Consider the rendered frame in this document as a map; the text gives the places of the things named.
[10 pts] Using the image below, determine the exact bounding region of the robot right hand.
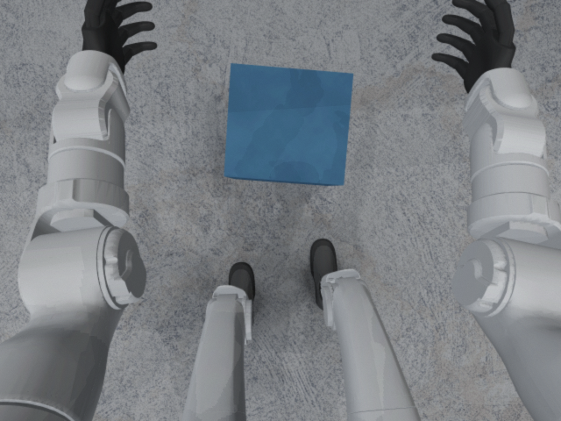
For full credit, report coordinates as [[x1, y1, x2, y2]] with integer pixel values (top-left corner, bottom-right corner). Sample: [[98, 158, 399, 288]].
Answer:
[[431, 0, 516, 94]]

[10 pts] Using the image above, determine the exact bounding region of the right robot foot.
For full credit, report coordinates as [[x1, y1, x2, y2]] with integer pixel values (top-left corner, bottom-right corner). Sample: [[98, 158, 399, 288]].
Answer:
[[310, 239, 337, 310]]

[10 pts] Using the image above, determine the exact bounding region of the right robot forearm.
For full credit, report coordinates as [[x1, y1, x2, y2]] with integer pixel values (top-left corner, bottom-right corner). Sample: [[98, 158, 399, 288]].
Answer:
[[462, 68, 561, 249]]

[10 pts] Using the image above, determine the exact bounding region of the right robot thigh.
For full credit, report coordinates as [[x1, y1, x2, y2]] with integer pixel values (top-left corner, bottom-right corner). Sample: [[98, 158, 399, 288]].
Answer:
[[322, 277, 421, 421]]

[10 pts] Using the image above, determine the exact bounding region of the robot left hand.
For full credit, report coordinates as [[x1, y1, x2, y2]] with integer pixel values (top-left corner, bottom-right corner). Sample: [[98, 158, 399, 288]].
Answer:
[[82, 0, 157, 74]]

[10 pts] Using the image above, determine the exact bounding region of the carton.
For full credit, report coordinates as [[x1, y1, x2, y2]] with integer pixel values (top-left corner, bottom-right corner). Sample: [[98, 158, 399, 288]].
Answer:
[[224, 63, 353, 186]]

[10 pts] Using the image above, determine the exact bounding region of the left robot forearm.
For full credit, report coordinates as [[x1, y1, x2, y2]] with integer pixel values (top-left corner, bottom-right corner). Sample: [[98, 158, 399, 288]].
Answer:
[[18, 50, 130, 310]]

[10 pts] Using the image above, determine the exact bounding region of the left robot upper arm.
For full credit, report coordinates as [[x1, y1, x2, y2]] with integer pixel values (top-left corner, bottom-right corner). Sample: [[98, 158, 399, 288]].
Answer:
[[0, 225, 146, 421]]

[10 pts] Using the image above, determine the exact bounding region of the right robot upper arm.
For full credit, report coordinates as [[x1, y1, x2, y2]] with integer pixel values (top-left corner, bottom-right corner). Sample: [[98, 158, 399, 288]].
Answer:
[[451, 236, 561, 421]]

